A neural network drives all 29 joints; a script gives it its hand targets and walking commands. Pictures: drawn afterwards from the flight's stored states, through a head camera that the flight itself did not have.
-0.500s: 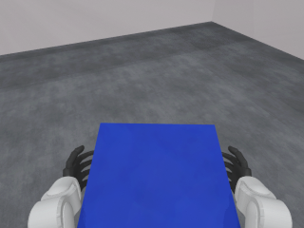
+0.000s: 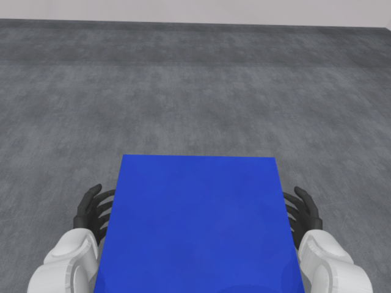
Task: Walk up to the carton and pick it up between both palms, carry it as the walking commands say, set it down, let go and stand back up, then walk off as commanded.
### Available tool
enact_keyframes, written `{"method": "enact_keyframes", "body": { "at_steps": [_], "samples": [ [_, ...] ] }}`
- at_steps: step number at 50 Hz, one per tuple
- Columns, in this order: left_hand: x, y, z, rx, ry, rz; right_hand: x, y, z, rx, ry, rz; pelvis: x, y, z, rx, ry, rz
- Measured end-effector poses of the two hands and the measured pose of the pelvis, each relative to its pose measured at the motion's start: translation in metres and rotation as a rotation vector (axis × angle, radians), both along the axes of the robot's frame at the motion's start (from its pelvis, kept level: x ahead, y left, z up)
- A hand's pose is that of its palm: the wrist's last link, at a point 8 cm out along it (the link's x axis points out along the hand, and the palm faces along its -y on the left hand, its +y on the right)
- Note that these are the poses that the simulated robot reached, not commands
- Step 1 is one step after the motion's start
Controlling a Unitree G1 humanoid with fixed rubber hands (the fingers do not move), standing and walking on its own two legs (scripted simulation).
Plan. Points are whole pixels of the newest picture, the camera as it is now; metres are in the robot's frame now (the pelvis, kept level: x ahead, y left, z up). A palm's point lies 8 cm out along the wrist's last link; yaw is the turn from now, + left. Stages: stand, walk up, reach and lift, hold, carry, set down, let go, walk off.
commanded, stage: carry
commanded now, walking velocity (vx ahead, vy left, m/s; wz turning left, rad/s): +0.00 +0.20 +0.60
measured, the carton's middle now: (197, 239) +0.24 +0.00 +0.02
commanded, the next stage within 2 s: none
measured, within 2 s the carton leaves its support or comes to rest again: neither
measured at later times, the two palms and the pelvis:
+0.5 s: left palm out of the picture +0.13 +0.40 +0.10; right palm (167, 216) +0.25 +0.05 +0.10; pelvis -0.03 +0.16 -0.01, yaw +18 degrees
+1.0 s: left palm out of the picture +0.05 +0.49 +0.13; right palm (99, 245) +0.19 +0.15 +0.11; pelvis -0.08 +0.24 +0.02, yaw +22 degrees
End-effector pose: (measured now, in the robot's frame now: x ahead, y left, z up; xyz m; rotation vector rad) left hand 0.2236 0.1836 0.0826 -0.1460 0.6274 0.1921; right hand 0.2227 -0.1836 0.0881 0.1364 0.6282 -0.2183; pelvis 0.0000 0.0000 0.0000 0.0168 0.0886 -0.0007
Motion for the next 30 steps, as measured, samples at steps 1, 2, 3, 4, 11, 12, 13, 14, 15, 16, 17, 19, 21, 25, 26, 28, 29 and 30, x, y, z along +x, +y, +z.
{"method": "enact_keyframes", "body": {
  "at_steps": [1, 2, 3, 4, 11, 12, 13, 14, 15, 16, 17, 19, 21, 25, 26, 28, 29, 30],
  "samples": [
    [-0.001, 0.004, 0.004, 0.011, -0.011, 0.002, 0.000, 0.004, 0.001, 0.004, -0.011, 0.006, 0.000, 0.004, 0.000, 0.002, 0.000, 0.007],
    [-0.002, 0.008, 0.008, 0.023, -0.021, 0.004, 0.001, 0.008, 0.002, 0.009, -0.021, 0.013, 0.000, 0.008, 0.000, 0.004, 0.001, 0.013],
    [-0.003, 0.012, 0.011, 0.037, -0.030, 0.006, 0.001, 0.012, 0.002, 0.016, -0.030, 0.019, 0.000, 0.011, 0.000, 0.007, 0.001, 0.020],
    [-0.004, 0.015, 0.015, 0.050, -0.038, 0.009, 0.002, 0.015, 0.002, 0.024, -0.038, 0.025, 0.000, 0.015, -0.001, 0.010, 0.001, 0.027],
    [-0.036, 0.057, 0.035, 0.077, -0.015, 0.118, 0.010, 0.060, 0.011, 0.030, -0.018, 0.147, -0.006, 0.043, 0.015, 0.025, -0.026, 0.122],
    [-0.041, 0.065, 0.039, 0.083, -0.015, 0.137, 0.012, 0.069, 0.013, 0.034, -0.019, 0.167, -0.008, 0.048, 0.017, 0.033, -0.031, 0.130],
    [-0.046, 0.074, 0.042, 0.089, -0.017, 0.154, 0.014, 0.079, 0.016, 0.037, -0.022, 0.186, -0.009, 0.054, 0.019, 0.043, -0.034, 0.139],
    [-0.050, 0.083, 0.045, 0.094, -0.020, 0.170, 0.016, 0.089, 0.019, 0.040, -0.026, 0.203, -0.011, 0.059, 0.020, 0.051, -0.036, 0.149],
    [-0.054, 0.092, 0.048, 0.097, -0.024, 0.185, 0.018, 0.100, 0.021, 0.041, -0.030, 0.219, -0.013, 0.065, 0.021, 0.059, -0.036, 0.160],
    [-0.058, 0.102, 0.049, 0.100, -0.027, 0.199, 0.020, 0.111, 0.023, 0.041, -0.034, 0.234, -0.015, 0.072, 0.022, 0.065, -0.035, 0.173],
    [-0.062, 0.112, 0.050, 0.101, -0.031, 0.212, 0.021, 0.122, 0.024, 0.040, -0.038, 0.249, -0.017, 0.079, 0.022, 0.069, -0.033, 0.188],
    [-0.069, 0.135, 0.048, 0.096, -0.035, 0.239, 0.024, 0.146, 0.025, 0.034, -0.044, 0.276, -0.021, 0.095, 0.020, 0.071, -0.028, 0.219],
    [-0.078, 0.160, 0.042, 0.083, -0.036, 0.268, 0.025, 0.174, 0.023, 0.023, -0.045, 0.303, -0.025, 0.115, 0.016, 0.063, -0.023, 0.252],
    [-0.099, 0.217, 0.015, 0.052, -0.040, 0.325, 0.024, 0.238, 0.008, -0.005, -0.048, 0.361, -0.033, 0.159, -0.006, 0.026, -0.018, 0.306],
    [-0.105, 0.231, 0.005, 0.050, -0.020, 0.332, 0.022, 0.253, 0.002, -0.007, -0.030, 0.369, -0.035, 0.167, -0.010, 0.025, -0.012, 0.319],
    [-0.119, 0.252, -0.010, 0.032, 0.038, 0.342, 0.015, 0.277, -0.009, -0.007, 0.029, 0.371, -0.041, 0.178, -0.009, 0.010, -0.008, 0.337],
    [-0.126, 0.260, -0.015, 0.018, 0.057, 0.353, 0.011, 0.286, -0.012, -0.017, 0.049, 0.380, -0.044, 0.183, -0.007, 0.003, -0.006, 0.347],
    [-0.132, 0.266, -0.017, 0.003, 0.065, 0.367, 0.008, 0.293, -0.012, -0.027, 0.059, 0.388, -0.047, 0.188, -0.005, -0.003, -0.005, 0.358]
  ]
}}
